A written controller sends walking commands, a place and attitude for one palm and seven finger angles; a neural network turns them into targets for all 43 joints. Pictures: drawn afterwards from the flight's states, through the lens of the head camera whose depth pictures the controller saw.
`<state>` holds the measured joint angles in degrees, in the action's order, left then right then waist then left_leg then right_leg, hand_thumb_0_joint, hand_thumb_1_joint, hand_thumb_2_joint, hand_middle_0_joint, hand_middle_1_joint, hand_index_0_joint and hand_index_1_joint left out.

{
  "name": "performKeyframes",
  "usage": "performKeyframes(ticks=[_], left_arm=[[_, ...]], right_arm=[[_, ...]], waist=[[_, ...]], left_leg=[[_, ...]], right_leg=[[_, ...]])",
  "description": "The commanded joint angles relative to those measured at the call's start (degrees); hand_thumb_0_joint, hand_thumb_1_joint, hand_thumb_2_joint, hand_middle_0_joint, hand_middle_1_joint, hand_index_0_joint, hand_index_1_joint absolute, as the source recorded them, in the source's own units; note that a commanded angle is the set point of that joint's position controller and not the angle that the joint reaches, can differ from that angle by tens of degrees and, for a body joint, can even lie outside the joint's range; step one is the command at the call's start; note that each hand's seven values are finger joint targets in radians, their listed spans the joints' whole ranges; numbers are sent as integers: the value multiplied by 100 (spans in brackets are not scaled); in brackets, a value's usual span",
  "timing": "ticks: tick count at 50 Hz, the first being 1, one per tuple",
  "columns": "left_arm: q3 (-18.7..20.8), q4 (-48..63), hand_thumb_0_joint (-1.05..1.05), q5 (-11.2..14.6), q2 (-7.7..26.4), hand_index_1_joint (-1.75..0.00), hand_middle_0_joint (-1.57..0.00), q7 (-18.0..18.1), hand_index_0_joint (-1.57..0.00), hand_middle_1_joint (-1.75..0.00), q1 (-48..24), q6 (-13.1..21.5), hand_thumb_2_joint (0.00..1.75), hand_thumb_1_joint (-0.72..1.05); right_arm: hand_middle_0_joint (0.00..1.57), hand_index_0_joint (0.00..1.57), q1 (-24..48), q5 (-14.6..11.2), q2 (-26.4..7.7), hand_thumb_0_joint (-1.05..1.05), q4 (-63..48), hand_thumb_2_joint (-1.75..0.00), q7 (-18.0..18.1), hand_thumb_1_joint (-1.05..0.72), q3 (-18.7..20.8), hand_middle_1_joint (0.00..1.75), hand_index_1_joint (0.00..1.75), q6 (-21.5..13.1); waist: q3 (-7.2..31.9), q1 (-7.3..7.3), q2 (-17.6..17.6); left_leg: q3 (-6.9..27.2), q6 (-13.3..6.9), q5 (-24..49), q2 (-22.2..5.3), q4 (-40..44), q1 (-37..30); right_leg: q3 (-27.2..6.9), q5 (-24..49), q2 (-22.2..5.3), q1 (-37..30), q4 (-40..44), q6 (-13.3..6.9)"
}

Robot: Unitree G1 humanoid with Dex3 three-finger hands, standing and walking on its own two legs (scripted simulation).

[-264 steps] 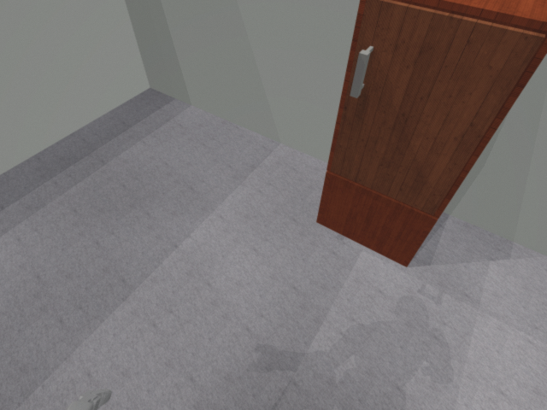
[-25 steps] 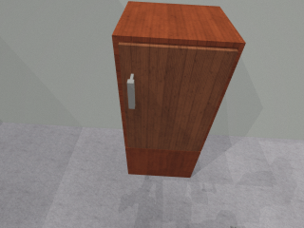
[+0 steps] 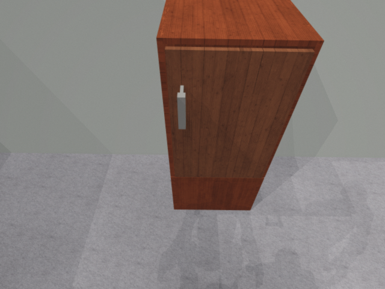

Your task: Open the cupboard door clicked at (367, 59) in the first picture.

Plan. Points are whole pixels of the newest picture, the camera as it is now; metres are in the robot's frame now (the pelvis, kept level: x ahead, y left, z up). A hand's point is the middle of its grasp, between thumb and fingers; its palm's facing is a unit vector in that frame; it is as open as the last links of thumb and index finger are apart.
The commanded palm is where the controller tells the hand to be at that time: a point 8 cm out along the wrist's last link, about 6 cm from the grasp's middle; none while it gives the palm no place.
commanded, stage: come to a stop and stand still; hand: left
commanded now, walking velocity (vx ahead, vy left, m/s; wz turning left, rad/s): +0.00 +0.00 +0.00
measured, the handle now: (182, 107) +0.61 +0.06 +0.02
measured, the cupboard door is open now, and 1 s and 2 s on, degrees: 0 0 0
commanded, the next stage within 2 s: look again from close up in 0.36 s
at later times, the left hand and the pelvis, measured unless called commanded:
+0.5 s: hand out of the picture -0.02 +0.16 -0.17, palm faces +0.02 -0.98 -0.18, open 7.4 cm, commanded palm none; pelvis +0.01 +0.00 +0.00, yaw +0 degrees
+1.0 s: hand out of the picture +0.02 +0.10 -0.17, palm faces +0.00 -0.99 -0.16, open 7.3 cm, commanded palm none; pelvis +0.04 -0.05 +0.00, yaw +0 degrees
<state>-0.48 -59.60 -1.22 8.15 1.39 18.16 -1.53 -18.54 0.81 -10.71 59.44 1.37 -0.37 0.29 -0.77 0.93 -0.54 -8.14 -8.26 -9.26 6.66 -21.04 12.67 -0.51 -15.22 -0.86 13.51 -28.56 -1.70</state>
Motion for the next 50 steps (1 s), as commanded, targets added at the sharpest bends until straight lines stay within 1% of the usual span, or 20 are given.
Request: performKeyframes(ticks=[1,3,4,7,10,11,12,15,17,21,25,29,35,38,40,41,43,46,48,50], left_arm=[[107,46,0,-5,603,-30,-20,76,-20,-30,320,113,90,90],[95,-37,0,3,539,-30,-20,84,-20,-30,341,113,90,90],[95,-74,0,11,509,-30,-20,91,-20,-30,342,110,90,90],[97,-155,0,8,471,-30,-20,101,-20,-30,366,129,90,90],[87,-229,0,18,440,-30,-20,108,-20,-30,390,125,90,90],[90,-256,0,8,440,-30,-20,112,-20,-30,417,128,90,90],[94,-269,0,12,433,-30,-20,114,-20,-30,441,131,90,90],[87,-333,0,11,393,-30,-20,118,-20,-30,469,119,90,90],[83,-355,0,9,387,-30,-20,122,-20,-30,487,139,90,90],[79,-416,0,-2,352,-30,-20,130,-20,-30,559,133,90,90],[69,-455,0,5,312,-30,-20,122,-20,-30,584,140,90,90],[52,-467,0,9,281,-30,-20,111,-20,-30,545,176,90,90],[15,-476,0,14,275,-30,-20,99,-20,-30,492,217,90,90],[0,-466,0,20,259,-30,-20,92,-20,-30,455,253,90,90],[-8,-455,0,26,262,-30,-20,89,-20,-30,432,263,90,90],[-19,-446,0,17,275,-30,-20,93,-20,-30,443,282,90,90],[-23,-439,0,37,276,-30,-20,95,-20,-30,409,303,90,90],[-32,-430,0,44,299,-30,-20,108,-20,-30,405,322,90,90],[-35,-423,0,54,301,-30,-20,105,-20,-30,402,326,90,90],[-36,-404,0,61,313,-30,-20,102,-20,-30,401,333,90,90]], right_arm=[[20,20,20,-7,-587,0,-218,-90,55,-90,119,30,30,-124],[20,20,-44,-2,-582,0,-119,-90,66,-90,113,30,30,-129],[20,20,-84,4,-576,0,-80,-90,75,-90,121,30,30,-126],[20,20,-129,-4,-537,0,27,-90,89,-90,107,30,30,-147],[20,20,-179,-4,-517,0,100,-90,100,-90,106,30,30,-149],[20,20,-173,-8,-514,0,117,-90,108,-90,107,30,30,-158],[20,20,-188,-9,-491,0,140,-90,110,-90,101,30,30,-164],[20,20,-184,-9,-491,0,178,-90,117,-90,114,30,30,-146],[20,20,-198,-7,-466,0,201,-90,116,-90,109,30,30,-162],[20,20,-195,-16,-456,0,260,-90,123,-90,115,30,30,-155],[20,20,-185,-13,-439,0,296,-90,123,-90,109,30,30,-157],[20,20,-219,-11,-394,0,334,-90,118,-90,100,30,30,-191],[20,20,-228,-14,-339,0,381,-90,106,-90,73,30,30,-226],[20,20,-237,-15,-296,0,399,-90,99,-90,49,30,30,-248],[20,20,-252,-15,-272,0,420,-90,96,-90,33,30,30,-256],[20,20,-230,-25,-269,0,410,-90,91,-90,29,30,30,-263],[20,20,-264,-25,-220,0,433,-90,98,-90,0,30,30,-289],[20,20,-277,-28,-199,0,451,-90,94,-90,-19,30,30,-289],[20,20,-264,-29,-178,0,468,-90,100,-90,-32,30,30,-291],[20,20,-270,-26,-181,0,484,-90,104,-90,-41,30,30,-290]], waist=[[-311,-132,-159],[-308,-123,-66],[-321,-105,-53],[-257,-113,-32],[-280,-94,-16],[-258,-106,-124],[-232,-104,-96],[-355,-95,28],[-305,-83,49],[-382,-89,-30],[-395,-80,71],[-273,-55,80],[-300,-46,87],[-253,-38,94],[-290,-48,122],[-270,-52,220],[-201,-39,167],[-224,-44,225],[-266,-44,110],[-232,-49,134]], left_leg=[[2006,652,-1466,-1568,1246,-6],[1983,765,-1383,-1581,1272,-47],[2027,882,-1357,-1570,1327,-73],[1945,832,-1002,-1566,1256,-211],[1941,897,-936,-1577,1300,-285],[1917,939,-646,-1569,1273,-407],[1871,931,-588,-1589,1242,-448],[1865,946,-783,-1607,1311,-366],[1831,948,-528,-1590,1251,-466],[1803,980,-567,-1586,1284,-450],[1817,904,-804,-1584,1283,-394],[1747,783,-672,-1565,1145,-452],[1630,605,-601,-1485,971,-329],[1471,518,-379,-1424,789,-319],[1430,495,-396,-1394,741,-242],[1358,482,-188,-1366,622,-275],[1275,484,200,-1319,486,-343],[1193,478,367,-1302,316,-329],[1160,493,388,-1276,301,-296],[1150,497,471,-1279,237,-306]], right_leg=[[-232,-216,-220,323,181,-174],[-259,-153,-242,318,199,-174],[-243,-159,-216,340,175,-176],[-271,-43,-253,310,223,-166],[-244,-47,-247,356,212,-147],[-229,-19,-241,391,198,-141],[-240,-15,-257,389,222,-127],[-229,-43,-249,405,239,-108],[-263,68,-272,397,272,-117],[-255,43,-270,411,264,-100],[-300,72,-286,381,302,-102],[-395,181,-339,328,380,-114],[-479,317,-398,186,553,-129],[-551,448,-438,98,663,-143],[-558,437,-458,46,709,-160],[-610,538,-479,32,753,-173],[-644,703,-501,-30,767,-185],[-680,828,-512,-82,803,-204],[-699,907,-522,-107,803,-213],[-707,1009,-509,-163,791,-226]])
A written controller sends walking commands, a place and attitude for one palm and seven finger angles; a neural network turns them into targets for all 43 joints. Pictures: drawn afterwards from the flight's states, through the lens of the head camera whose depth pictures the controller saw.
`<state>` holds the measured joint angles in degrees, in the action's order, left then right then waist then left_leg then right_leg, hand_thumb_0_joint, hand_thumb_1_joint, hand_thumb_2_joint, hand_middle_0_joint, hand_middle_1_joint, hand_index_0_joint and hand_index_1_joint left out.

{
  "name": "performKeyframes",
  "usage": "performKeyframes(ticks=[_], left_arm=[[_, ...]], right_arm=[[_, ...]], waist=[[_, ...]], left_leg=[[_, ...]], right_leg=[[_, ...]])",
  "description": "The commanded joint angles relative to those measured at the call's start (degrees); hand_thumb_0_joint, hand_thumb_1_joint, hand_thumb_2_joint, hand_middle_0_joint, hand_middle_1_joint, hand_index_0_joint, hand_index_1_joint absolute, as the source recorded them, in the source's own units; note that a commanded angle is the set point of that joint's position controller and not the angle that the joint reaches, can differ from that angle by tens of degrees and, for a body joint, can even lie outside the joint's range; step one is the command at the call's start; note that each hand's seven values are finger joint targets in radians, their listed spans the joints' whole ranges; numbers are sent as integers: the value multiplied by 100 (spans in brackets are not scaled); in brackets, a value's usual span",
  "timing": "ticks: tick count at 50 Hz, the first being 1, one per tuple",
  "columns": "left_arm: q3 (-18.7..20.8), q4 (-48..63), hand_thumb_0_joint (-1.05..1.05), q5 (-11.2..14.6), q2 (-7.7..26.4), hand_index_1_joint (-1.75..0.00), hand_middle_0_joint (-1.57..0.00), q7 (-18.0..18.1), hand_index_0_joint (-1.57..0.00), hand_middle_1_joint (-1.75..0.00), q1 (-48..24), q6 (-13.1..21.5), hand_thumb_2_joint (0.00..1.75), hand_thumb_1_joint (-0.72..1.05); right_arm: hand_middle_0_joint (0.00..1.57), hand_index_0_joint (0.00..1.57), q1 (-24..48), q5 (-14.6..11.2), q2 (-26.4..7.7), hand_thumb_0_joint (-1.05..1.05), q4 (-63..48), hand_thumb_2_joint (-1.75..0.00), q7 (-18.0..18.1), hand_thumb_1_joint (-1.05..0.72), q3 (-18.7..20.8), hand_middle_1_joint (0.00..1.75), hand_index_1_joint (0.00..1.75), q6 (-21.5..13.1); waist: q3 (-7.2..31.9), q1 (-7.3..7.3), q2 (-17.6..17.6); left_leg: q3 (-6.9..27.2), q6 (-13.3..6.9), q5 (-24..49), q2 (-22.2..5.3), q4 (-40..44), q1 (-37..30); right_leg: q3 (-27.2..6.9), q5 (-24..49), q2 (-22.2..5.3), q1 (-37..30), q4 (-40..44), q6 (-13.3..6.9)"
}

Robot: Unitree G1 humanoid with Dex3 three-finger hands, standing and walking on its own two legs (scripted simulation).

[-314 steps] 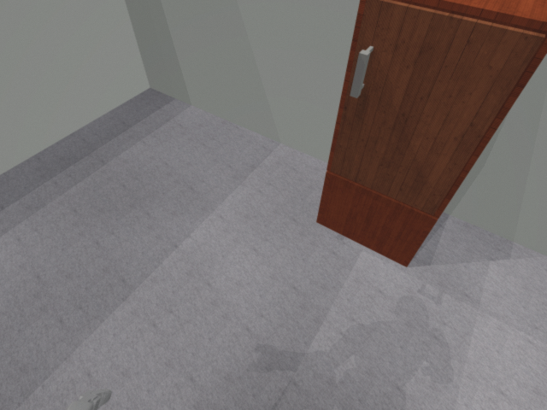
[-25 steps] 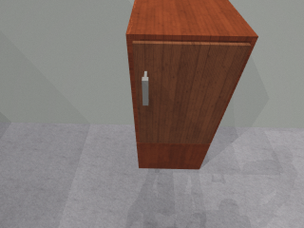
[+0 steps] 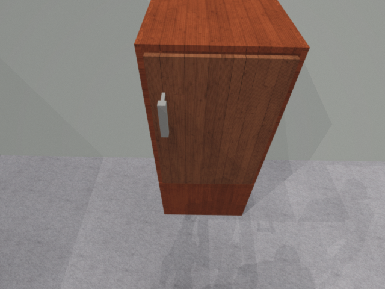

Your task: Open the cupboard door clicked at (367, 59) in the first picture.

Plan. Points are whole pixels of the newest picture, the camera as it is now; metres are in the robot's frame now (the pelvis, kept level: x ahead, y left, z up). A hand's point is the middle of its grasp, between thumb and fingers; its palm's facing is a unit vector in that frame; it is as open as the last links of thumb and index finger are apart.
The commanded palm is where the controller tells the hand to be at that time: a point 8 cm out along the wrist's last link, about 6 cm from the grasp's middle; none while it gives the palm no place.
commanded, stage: shuffle to correct the standing spot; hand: left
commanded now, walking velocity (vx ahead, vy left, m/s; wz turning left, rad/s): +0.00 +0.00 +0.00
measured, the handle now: (164, 115) +0.57 +0.11 +0.01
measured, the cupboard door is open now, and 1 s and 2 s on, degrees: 0 0 0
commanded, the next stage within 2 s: come to a stop and stand still in 0.28 s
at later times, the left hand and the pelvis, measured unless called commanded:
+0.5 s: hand out of the picture +0.02 +0.09 -0.18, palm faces +0.06 -0.98 -0.20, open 7.3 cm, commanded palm none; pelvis +0.04 -0.08 -0.01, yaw +1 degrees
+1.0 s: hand out of the picture +0.07 +0.02 -0.20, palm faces +0.04 -0.98 -0.21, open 7.4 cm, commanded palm none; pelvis +0.06 -0.16 -0.03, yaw +1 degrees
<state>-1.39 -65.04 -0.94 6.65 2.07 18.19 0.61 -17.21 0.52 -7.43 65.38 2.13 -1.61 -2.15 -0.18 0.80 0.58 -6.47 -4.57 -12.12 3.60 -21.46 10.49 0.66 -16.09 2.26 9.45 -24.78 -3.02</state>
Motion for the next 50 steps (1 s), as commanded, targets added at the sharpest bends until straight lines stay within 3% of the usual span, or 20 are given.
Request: performKeyframes(ticks=[1,15,19,21,24,28,29,30,31,32,33,34,37,39,40,42,43,44,46,50], left_arm=[[57,147,0,25,474,-30,-20,42,-20,-30,429,123,90,90],[315,557,0,-104,413,-30,-20,-169,-20,-30,503,-92,90,90],[431,526,0,-131,648,-30,-20,-172,-20,-30,970,-86,90,90],[438,376,0,-77,771,-30,-20,-40,-20,-30,1426,-34,90,90],[370,376,0,21,648,-30,-20,104,-20,-30,1104,105,90,90],[624,874,0,148,1251,-30,-20,144,-20,-30,-302,-24,90,90],[688,1133,0,312,1368,-30,-20,183,-20,-30,-794,-134,90,90],[643,1280,0,452,1118,-30,-20,143,-20,-30,-894,-202,90,90],[741,1311,0,250,1161,-30,-20,184,-20,-30,-277,-289,90,90],[814,1317,0,130,929,-30,-20,167,-20,-30,206,-267,90,90],[770,1453,0,-48,746,-30,-20,73,-20,-30,359,-209,90,90],[582,1511,0,-84,472,-30,-20,-13,-20,-30,420,-310,90,90],[439,1370,0,-74,281,-30,-20,-101,-20,-30,252,-278,90,90],[412,1052,0,-67,334,-30,-20,-71,-20,-30,817,-163,90,90],[443,962,0,-96,576,-30,-20,-44,-20,-30,1008,-101,90,90],[578,1191,0,-117,1693,-30,-20,-7,-20,-30,765,13,90,90],[608,1317,0,-106,1869,-30,-20,-22,-20,-30,697,-15,90,90],[682,1425,0,-165,1970,-30,-20,-42,-20,-30,441,-70,90,90],[756,1397,0,-178,1909,-30,-20,74,-20,-30,176,-38,90,90],[728,1384,0,-195,1650,-30,-20,107,-20,-30,49,-53,90,90]], right_arm=[[20,20,-396,1,-511,0,-115,-90,27,-90,84,30,30,-48],[20,20,-498,97,-1034,0,-265,-90,194,-90,386,30,30,59],[20,20,-155,54,-814,0,-460,-90,212,-90,371,30,30,32],[20,20,214,61,-556,0,-612,-90,204,-90,282,30,30,75],[20,20,-126,-39,-493,0,-367,-90,196,-90,300,30,30,128],[20,20,-1948,-112,-842,0,-17,-90,386,-90,599,30,30,138],[20,20,-2880,-112,-962,0,80,-90,436,-90,692,30,30,79],[20,20,-2372,-134,-998,0,-182,-90,455,-90,702,30,30,103],[20,20,-426,-116,-658,0,-840,-90,413,-90,424,30,30,156],[20,20,759,19,-628,0,-1472,-90,319,-90,404,30,30,33],[20,20,1051,179,-865,0,-1666,-90,244,-90,426,30,30,-31],[20,20,1217,246,-1035,0,-1679,-90,139,-90,420,30,30,-13],[20,20,613,221,-1219,0,-1400,-90,19,-90,479,30,30,123],[20,20,448,161,-1250,0,-1308,-90,-43,-90,533,30,30,222],[20,20,220,126,-1093,0,-1260,-90,-72,-90,567,30,30,240],[20,20,-196,54,-536,0,-1441,-90,-62,-90,555,30,30,312],[20,20,-26,50,-632,0,-1504,-90,-69,-90,545,30,30,363],[20,20,136,59,-586,0,-1600,-90,-135,-90,549,30,30,346],[20,20,416,97,-767,0,-1641,-90,-146,-90,563,30,30,368],[20,20,681,-27,-686,0,-1662,-90,-230,-90,487,30,30,297]], waist=[[-271,-51,35],[-464,-31,-412],[-124,-266,647],[-267,-452,1200],[-148,-107,430],[-26,909,988],[346,1485,-114],[212,1410,-2918],[45,22,-1579],[-182,-463,-1335],[-419,-696,-561],[-541,-886,-607],[-655,-461,-1065],[-57,-576,-615],[122,-561,91],[284,-287,2303],[437,-409,1561],[143,-299,940],[-39,-278,2081],[136,-287,1574]], left_leg=[[950,121,858,-976,219,-93],[2052,-634,390,-2148,231,-109],[564,-42,-41,-1106,-1212,1255],[197,331,-2159,-325,-3145,2355],[396,408,-1571,-399,-3465,2043],[-667,172,-972,307,-889,-389],[-316,-322,716,-490,385,-1568],[1656,-1095,2945,-2233,505,-923],[1595,-1042,2982,-2269,-106,688],[1361,-826,2724,-2600,-260,1390],[1135,-105,2450,-2097,-601,1780],[1137,-303,1048,-1782,-202,2123],[1082,-397,-228,-1500,208,2305],[771,-157,0,-1149,-1033,1678],[512,76,-232,-827,-1801,1477],[460,594,-2444,-48,-3623,2250],[915,560,-2541,-278,-4108,2058],[746,555,-2225,-295,-4383,2060],[883,603,-2099,-403,-5134,2832],[595,625,-1824,-309,-3257,2038]], right_leg=[[-822,1261,-844,196,413,-102],[-256,-261,-288,1150,-821,-36],[-1158,1364,-886,-511,224,-75],[-2051,4972,-1779,-1248,529,-171],[-1099,7843,-1379,-1399,253,1080],[336,9989,-298,-238,-581,2366],[558,8534,-14,628,-3325,2325],[-374,-1925,476,1770,-7132,1488],[-1464,-2442,-56,1472,-7502,348],[-1792,-2421,-293,1683,-7499,102],[-1495,-2435,-496,2024,-6560,-206],[-564,-1836,-331,1964,-5598,138],[406,-1042,-468,1097,-3232,459],[718,-215,-245,346,-1554,583],[476,371,-383,184,-854,642],[-2739,2943,-2459,123,123,-205],[-3053,2181,-2871,291,367,-690],[-2868,1462,-2701,667,360,-757],[-3155,2181,-2567,367,76,-839],[-1476,3598,-1984,70,-523,-460]])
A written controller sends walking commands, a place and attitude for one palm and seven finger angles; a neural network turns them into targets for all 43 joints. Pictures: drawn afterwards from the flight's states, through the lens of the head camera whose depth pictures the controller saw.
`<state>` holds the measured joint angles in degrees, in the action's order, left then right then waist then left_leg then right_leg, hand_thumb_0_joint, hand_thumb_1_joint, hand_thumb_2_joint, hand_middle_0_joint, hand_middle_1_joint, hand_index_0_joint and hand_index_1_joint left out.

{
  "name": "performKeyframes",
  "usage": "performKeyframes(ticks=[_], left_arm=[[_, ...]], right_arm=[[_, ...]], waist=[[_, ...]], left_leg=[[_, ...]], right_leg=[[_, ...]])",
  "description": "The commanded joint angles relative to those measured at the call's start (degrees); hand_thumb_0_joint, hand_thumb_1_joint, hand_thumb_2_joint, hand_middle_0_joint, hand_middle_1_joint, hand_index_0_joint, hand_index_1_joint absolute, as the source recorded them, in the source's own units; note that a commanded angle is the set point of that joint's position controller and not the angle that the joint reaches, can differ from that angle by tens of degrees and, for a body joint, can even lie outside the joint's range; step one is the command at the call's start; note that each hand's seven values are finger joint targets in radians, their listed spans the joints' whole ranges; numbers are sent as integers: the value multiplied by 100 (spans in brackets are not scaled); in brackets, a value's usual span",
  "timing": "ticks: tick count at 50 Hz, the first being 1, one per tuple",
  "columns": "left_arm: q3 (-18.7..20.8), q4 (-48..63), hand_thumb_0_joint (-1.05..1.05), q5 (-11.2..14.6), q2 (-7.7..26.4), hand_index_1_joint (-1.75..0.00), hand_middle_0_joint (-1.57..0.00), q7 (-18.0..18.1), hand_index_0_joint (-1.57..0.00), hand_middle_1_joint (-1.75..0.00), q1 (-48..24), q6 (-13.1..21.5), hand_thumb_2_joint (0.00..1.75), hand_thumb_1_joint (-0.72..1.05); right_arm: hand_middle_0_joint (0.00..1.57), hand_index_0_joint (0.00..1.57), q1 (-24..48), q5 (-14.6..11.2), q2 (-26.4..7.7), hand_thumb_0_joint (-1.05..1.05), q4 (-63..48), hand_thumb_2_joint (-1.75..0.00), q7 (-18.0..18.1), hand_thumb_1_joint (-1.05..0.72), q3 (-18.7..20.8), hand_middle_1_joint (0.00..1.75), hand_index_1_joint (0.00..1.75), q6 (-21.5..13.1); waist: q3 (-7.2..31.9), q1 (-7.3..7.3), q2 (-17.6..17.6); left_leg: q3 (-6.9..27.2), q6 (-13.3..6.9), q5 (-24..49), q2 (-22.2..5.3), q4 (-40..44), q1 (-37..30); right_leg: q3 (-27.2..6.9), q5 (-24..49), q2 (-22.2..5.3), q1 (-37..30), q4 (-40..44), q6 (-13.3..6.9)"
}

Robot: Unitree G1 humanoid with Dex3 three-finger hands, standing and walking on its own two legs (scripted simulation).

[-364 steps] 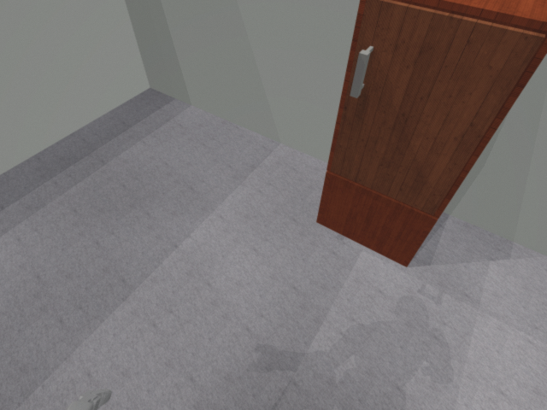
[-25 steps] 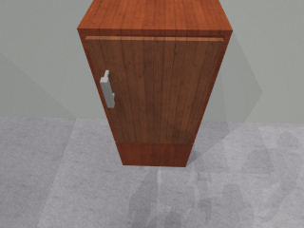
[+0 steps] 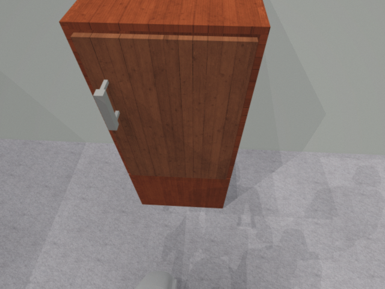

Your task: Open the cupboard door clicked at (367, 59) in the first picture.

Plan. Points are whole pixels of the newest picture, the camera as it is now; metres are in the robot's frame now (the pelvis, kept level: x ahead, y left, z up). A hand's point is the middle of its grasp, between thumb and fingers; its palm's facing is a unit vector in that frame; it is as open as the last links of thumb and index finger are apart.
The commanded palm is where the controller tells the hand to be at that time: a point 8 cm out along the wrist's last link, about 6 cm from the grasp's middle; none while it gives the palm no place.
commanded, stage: come to a stop and stand still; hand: left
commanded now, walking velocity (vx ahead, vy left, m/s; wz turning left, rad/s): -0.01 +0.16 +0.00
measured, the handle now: (109, 105) +0.52 +0.26 +0.04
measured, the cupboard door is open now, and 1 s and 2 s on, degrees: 0 0 0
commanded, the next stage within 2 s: look again from close up in 0.60 s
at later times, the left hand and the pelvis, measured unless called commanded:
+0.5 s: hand out of the picture +0.07 +0.26 -0.13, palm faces -0.04 -0.94 -0.33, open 7.4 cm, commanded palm none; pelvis +0.01 +0.04 +0.02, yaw -3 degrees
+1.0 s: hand out of the picture +0.04 +0.17 -0.14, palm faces -0.05 -0.97 -0.23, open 7.3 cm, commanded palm none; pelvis +0.02 -0.01 +0.03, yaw -2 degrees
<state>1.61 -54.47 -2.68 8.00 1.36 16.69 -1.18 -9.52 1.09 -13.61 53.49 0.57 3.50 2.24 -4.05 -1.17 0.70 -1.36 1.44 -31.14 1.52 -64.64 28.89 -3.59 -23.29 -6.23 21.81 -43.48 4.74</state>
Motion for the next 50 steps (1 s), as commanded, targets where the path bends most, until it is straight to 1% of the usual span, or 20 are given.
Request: performKeyframes(ticks=[1,3,4,5,6,7,8,9,10,11,13,15,16,19,20,22,26,30,43,50], left_arm=[[440,332,0,-17,1516,-30,-20,172,-20,-30,167,110,90,90],[435,344,0,62,1502,-30,-20,148,-20,-30,77,71,90,90],[416,370,0,123,1393,-30,-20,127,-20,-30,20,27,90,90],[357,432,0,186,1007,-30,-20,98,-20,-30,136,-40,90,90],[262,460,0,184,732,-30,-20,141,-20,-30,145,-114,90,90],[280,435,0,194,794,-30,-20,166,-20,-30,154,-164,90,90],[119,-50,0,196,948,-30,-20,294,-20,-30,534,31,90,90],[82,298,0,136,1065,-30,-20,214,-20,-30,306,-15,90,90],[105,291,0,143,952,-30,-20,114,-20,-30,411,17,90,90],[75,214,0,87,931,-30,-20,69,-20,-30,229,93,90,90],[40,192,0,134,878,-30,-20,61,-20,-30,171,195,90,90],[28,201,0,163,979,-30,-20,73,-20,-30,101,213,90,90],[28,172,0,179,1042,-30,-20,75,-20,-30,35,218,90,90],[-53,146,0,171,947,-30,-20,74,-20,-30,97,102,90,90],[-33,148,0,151,958,-30,-20,65,-20,-30,9,91,90,90],[-38,158,0,157,859,-30,-20,65,-20,-30,-59,91,90,90],[-52,140,0,176,867,-30,-20,72,-20,-30,-105,106,90,90],[-105,36,0,193,941,-30,-20,56,-20,-30,-195,134,90,90],[-155,-398,0,230,871,-30,-20,61,-20,-30,-109,265,90,90],[-185,-642,0,238,811,-30,-20,79,-20,-30,-10,304,90,90]], right_arm=[[20,20,-129,-117,-34,0,-409,-90,-70,-90,-23,30,30,-155],[20,20,-597,-124,17,0,-236,-90,-36,-90,-44,30,30,-214],[20,20,-970,-115,-104,0,-126,-90,-7,-90,-34,30,30,-272],[20,20,-1069,-50,-568,0,-129,-90,20,-90,57,30,30,-330],[20,20,-1101,-74,-877,0,-244,-90,63,-90,126,30,30,-276],[20,20,-865,-9,-809,0,-351,-90,76,-90,88,30,30,-200],[20,20,74,-60,-1052,0,-705,-90,5,-90,149,30,30,-301],[20,20,292,-3,-657,0,-949,-90,-57,-90,66,30,30,-180],[20,20,370,53,-643,0,-982,-90,-43,-90,16,30,30,-174],[20,20,44,78,-506,0,-902,-90,-14,-90,-43,30,30,-187],[20,20,-514,44,-610,0,-812,-90,48,-90,-18,30,30,-265],[20,20,-652,-13,-716,0,-739,-90,99,-90,13,30,30,-337],[20,20,-621,-18,-663,0,-713,-90,110,-90,-5,30,30,-367],[20,20,-595,-33,-497,0,-627,-90,132,-90,-59,30,30,-361],[20,20,-636,-20,-546,0,-590,-90,152,-90,-37,30,30,-320],[20,20,-701,-1,-532,0,-492,-90,165,-90,-51,30,30,-343],[20,20,-666,20,-335,0,-329,-90,126,-90,-141,30,30,-386],[20,20,-646,9,-308,0,-118,-90,89,-90,-214,30,30,-372],[20,20,-994,-20,-184,0,589,-90,98,-90,-324,30,30,-413],[20,20,-1072,-43,-116,0,829,-90,124,-90,-347,30,30,-390]], waist=[[510,-54,1381],[712,133,1025],[923,284,510],[1089,269,-1071],[1052,271,-2004],[870,241,-1471],[1091,63,-2306],[794,-84,-2040],[582,-145,-2503],[445,-1,-1931],[665,145,-1000],[852,157,-604],[851,155,-785],[503,134,-726],[463,162,177],[500,153,550],[533,135,-41],[234,138,70],[330,152,-182],[212,174,41]], left_leg=[[-74,34,230,-22,1731,-115],[-362,12,1424,190,3262,-1377],[-239,-51,2162,33,3973,-2169],[1181,-514,3660,-1210,4260,-2884],[1999,-1057,5173,-2048,4354,-2258],[1868,-1447,4666,-2086,4428,-1828],[1198,-1189,4646,-1656,3603,-1493],[801,-934,2390,-1220,3736,-571],[774,-787,1834,-1003,3884,-697],[808,-751,1909,-985,3851,-639],[1110,-743,2882,-1166,3890,-1480],[1170,-730,3584,-1280,3803,-1765],[1102,-686,3885,-1238,3861,-1853],[1168,-614,3337,-1249,4227,-1673],[1165,-681,3240,-1268,4104,-1599],[958,-667,3315,-1133,4066,-1617],[727,-560,2519,-879,4356,-1597],[582,-469,1721,-728,4520,-1528],[377,-339,2435,-684,4482,-1939],[289,-279,2535,-688,4432,-2003]], right_leg=[[-964,4387,-1098,-1158,1253,-1218],[-726,3818,-856,-738,1035,-1003],[-474,3131,-533,-455,522,-829],[134,676,162,516,-451,-450],[260,-1505,485,555,-1287,-259],[30,-1415,434,483,-1742,-358],[47,-1115,222,364,-1479,-591],[479,-677,424,-178,-1146,-573],[586,-420,565,23,-779,-526],[679,-342,647,-66,-402,-496],[556,-148,684,-63,470,-523],[372,382,616,-359,991,-591],[259,704,544,-437,1099,-624],[232,795,435,-332,1158,-636],[183,954,489,-375,1152,-626],[97,1353,386,-537,1252,-647],[-64,1167,260,-758,1542,-647],[-226,847,138,-666,1924,-679],[-267,1466,36,-993,2220,-761],[-270,1894,6,-1063,2326,-775]])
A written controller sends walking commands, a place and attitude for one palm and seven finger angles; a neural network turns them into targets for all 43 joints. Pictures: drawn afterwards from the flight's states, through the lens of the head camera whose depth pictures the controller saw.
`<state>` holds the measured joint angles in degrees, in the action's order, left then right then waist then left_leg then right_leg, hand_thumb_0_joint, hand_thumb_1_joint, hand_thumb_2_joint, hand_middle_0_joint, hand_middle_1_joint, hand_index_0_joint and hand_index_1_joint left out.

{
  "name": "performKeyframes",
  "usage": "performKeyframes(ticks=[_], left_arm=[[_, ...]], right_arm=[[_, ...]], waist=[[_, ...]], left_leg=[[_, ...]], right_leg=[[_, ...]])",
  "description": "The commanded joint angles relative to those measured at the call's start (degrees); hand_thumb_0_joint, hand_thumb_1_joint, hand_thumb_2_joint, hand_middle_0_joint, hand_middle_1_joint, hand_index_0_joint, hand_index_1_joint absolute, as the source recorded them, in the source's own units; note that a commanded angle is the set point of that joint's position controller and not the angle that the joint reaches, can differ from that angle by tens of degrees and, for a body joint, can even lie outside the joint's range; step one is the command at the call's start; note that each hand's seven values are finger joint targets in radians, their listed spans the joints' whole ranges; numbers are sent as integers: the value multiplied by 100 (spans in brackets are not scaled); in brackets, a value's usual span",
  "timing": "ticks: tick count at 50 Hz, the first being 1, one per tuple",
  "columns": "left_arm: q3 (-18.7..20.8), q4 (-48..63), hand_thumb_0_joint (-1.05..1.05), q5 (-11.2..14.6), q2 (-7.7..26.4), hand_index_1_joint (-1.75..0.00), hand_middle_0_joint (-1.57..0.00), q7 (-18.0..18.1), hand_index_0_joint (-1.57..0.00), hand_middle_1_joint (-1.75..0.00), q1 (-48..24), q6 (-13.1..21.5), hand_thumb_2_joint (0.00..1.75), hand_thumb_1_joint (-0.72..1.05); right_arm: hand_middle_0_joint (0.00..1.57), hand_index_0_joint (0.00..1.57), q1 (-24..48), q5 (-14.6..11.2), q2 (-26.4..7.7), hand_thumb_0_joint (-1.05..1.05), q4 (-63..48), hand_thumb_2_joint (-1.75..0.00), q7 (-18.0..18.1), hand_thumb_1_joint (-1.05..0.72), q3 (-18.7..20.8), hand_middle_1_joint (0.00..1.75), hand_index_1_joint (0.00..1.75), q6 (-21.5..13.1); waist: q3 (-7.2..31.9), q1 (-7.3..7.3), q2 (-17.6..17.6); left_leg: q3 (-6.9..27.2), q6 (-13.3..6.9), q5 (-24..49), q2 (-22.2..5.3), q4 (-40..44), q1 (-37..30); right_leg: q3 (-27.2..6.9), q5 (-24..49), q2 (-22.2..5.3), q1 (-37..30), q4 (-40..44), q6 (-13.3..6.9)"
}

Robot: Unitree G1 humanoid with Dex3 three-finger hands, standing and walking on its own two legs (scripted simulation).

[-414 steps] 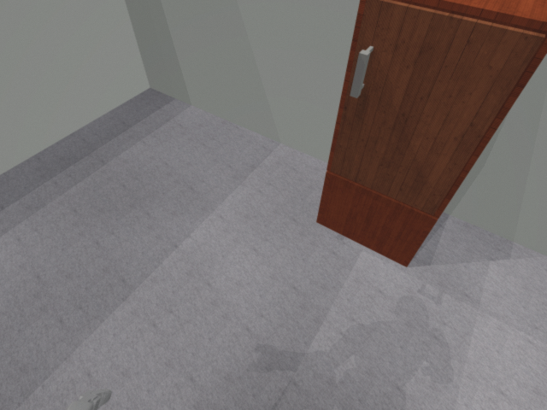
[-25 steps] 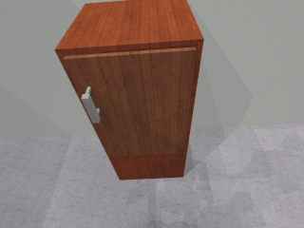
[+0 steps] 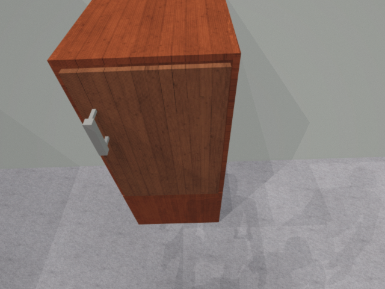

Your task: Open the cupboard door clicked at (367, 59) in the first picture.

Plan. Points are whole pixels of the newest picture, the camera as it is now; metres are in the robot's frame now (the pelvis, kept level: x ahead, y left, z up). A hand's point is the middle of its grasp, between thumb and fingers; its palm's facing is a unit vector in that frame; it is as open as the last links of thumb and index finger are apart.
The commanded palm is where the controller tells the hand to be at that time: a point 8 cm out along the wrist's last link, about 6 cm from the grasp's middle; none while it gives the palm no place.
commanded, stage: look again from close up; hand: left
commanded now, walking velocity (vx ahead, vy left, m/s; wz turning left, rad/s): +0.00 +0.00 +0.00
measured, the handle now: (98, 132) +0.50 +0.28 +0.01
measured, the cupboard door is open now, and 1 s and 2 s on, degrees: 0 0 0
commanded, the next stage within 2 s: shuffle to correct the standing spot in 0.16 s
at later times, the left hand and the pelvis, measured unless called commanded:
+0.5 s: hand out of the picture +0.01 +0.15 -0.17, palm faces +0.06 -0.97 -0.25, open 7.3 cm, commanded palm none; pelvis +0.01 -0.03 +0.00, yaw +1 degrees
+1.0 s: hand out of the picture -0.01 +0.28 -0.18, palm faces +0.07 -0.97 -0.24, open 7.4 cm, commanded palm none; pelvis -0.03 +0.07 +0.00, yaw +2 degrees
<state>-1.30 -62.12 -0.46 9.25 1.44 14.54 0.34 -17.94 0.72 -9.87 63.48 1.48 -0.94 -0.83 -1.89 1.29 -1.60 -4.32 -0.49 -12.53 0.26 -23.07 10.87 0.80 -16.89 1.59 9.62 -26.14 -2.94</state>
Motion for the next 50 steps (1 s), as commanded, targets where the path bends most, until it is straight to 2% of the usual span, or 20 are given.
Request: performKeyframes(ticks=[1,13,17,21,24,26,28,33,37,39,40,41,42,43,44,45,46,47,49,50], left_arm=[[108,117,0,4,668,-30,-20,78,-20,-30,239,153,90,90],[128,-66,0,-2,596,-30,-20,122,-20,-30,514,180,90,90],[225,13,0,-8,764,-30,-20,197,-20,-30,584,133,90,90],[367,53,0,-43,952,-30,-20,247,-20,-30,787,68,90,90],[449,54,0,-95,973,-30,-20,289,-20,-30,1067,12,90,90],[492,157,0,-122,989,-30,-20,291,-20,-30,999,-14,90,90],[537,339,0,-137,1064,-30,-20,261,-20,-30,721,-14,90,90],[598,635,0,-147,1254,-30,-20,196,-20,-30,389,-32,90,90],[681,779,0,-165,1412,-30,-20,172,-20,-30,208,-65,90,90],[653,831,0,-164,1389,-30,-20,156,-20,-30,121,-84,90,90],[623,840,0,-144,1313,-30,-20,144,-20,-30,51,-104,90,90],[559,908,0,-147,1068,-30,-20,151,-20,-30,76,-140,90,90],[481,896,0,-73,715,-30,-20,138,-20,-30,316,-169,90,90],[414,868,0,-50,538,-30,-20,151,-20,-30,397,-185,90,90],[425,863,0,-54,623,-30,-20,141,-20,-30,359,-175,90,90],[413,824,0,-75,516,-30,-20,85,-20,-30,280,-174,90,90],[458,722,0,-115,561,-30,-20,55,-20,-30,320,-207,90,90],[505,675,0,-138,731,-30,-20,-3,-20,-30,194,-218,90,90],[526,688,0,-160,715,-30,-20,-125,-20,-30,226,-221,90,90],[522,691,0,-162,686,-30,-20,-165,-20,-30,225,-226,90,90]], right_arm=[[20,20,-215,-10,-456,0,-145,-90,36,-90,96,30,30,-81],[20,20,-100,-18,-382,0,-32,-90,91,-90,99,30,30,-61],[20,20,-17,-38,-397,0,-169,-90,116,-90,146,30,30,24],[20,20,130,-14,-450,0,-403,-90,129,-90,237,30,30,160],[20,20,450,-4,-496,0,-662,-90,132,-90,329,30,30,257],[20,20,634,-10,-532,0,-808,-90,115,-90,375,30,30,290],[20,20,716,-12,-514,0,-881,-90,49,-90,415,30,30,323],[20,20,871,-15,-481,0,-1109,-90,-80,-90,459,30,30,388],[20,20,906,-26,-520,0,-1239,-90,-108,-90,472,30,30,354],[20,20,538,-40,-423,0,-1171,-90,-99,-90,460,30,30,262],[20,20,225,-40,-380,0,-1051,-90,-91,-90,443,30,30,198],[20,20,-88,-41,-489,0,-943,-90,-80,-90,448,30,30,113],[20,20,-112,16,-905,0,-946,-90,-55,-90,499,30,30,51],[20,20,-99,43,-1167,0,-1017,-90,-28,-90,497,30,30,52],[20,20,72,113,-1131,0,-1056,-90,-35,-90,441,30,30,70],[20,20,135,165,-1003,0,-1021,-90,32,-90,396,30,30,34],[20,20,128,181,-1003,0,-938,-90,72,-90,408,30,30,32],[20,20,132,178,-935,0,-951,-90,80,-90,385,30,30,50],[20,20,143,157,-890,0,-987,-90,86,-90,379,30,30,8],[20,20,83,151,-896,0,-971,-90,94,-90,399,30,30,-11]], waist=[[-34,-82,280],[17,-103,294],[131,-182,231],[163,-298,580],[71,-529,1041],[-27,-537,841],[-68,-440,660],[-28,-360,769],[120,-362,1150],[370,-199,1160],[459,-52,1155],[591,33,663],[681,-48,-741],[595,-45,-1445],[334,-60,-979],[54,-73,-735],[85,-124,-1114],[-252,-66,-816],[-305,-106,-369],[-220,-95,-404]], left_leg=[[572,-86,709,-565,270,-198],[444,-23,967,-575,135,-357],[282,64,1198,-523,-135,-157],[40,164,306,-337,-649,466],[230,180,-1589,-164,-1955,1437],[469,196,-1782,-136,-2755,1655],[620,244,-1600,-100,-3221,1743],[485,345,-1116,-5,-3118,1467],[458,341,-1104,-32,-2302,1113],[293,289,-600,78,-1337,427],[174,249,37,104,-643,-178],[354,223,612,-234,-80,-830],[1370,-78,1327,-1173,259,-1054],[2321,-496,1647,-1858,658,-350],[2375,-799,919,-1982,848,211],[2508,-862,385,-1951,1047,322],[2735,-801,-72,-1967,1136,300],[2635,-813,-617,-1904,1215,504],[2219,-796,-1031,-1678,1314,471],[2052,-777,-1006,-1608,1306,384]], right_leg=[[-704,1347,-770,144,605,-5],[-663,2367,-803,-73,600,83],[-801,3960,-1060,-393,257,161],[-1153,5323,-1451,-807,10,38],[-1677,6316,-2037,-1171,68,-528],[-1811,5951,-2260,-934,142,-1075],[-1584,5330,-2157,-682,215,-1162],[-1220,4231,-1908,-97,286,-921],[-1196,3750,-1919,35,120,-796],[-1012,3139,-1643,222,-123,-532],[-849,2372,-1410,540,-283,-326],[-622,1184,-1034,856,-820,-122],[-188,-766,-417,1402,-1429,180],[-120,-1946,-111,1323,-2153,328],[-347,-1784,-198,1167,-2584,238],[-358,-1512,-222,1421,-2919,266],[-511,-1357,-199,1688,-3346,267],[-572,-1047,-258,1885,-3677,255],[-491,-485,-269,2086,-3954,287],[-428,-349,-263,2111,-4001,307]])
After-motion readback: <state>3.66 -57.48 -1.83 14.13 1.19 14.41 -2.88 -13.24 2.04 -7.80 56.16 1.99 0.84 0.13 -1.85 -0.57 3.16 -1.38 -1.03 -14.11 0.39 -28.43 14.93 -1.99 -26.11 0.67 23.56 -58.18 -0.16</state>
